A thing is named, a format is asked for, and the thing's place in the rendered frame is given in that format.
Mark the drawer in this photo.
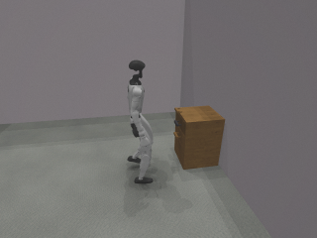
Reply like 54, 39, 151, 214
176, 113, 186, 136

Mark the robot right forearm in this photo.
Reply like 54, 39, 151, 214
132, 111, 146, 139

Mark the cabinet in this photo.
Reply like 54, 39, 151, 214
174, 105, 226, 170

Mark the robot right upper arm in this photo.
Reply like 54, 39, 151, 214
130, 86, 142, 116

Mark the right robot thigh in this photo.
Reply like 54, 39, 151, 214
132, 124, 152, 158

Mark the humanoid robot head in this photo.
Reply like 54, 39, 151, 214
129, 59, 146, 85

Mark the robot right hand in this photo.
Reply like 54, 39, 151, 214
140, 137, 152, 153

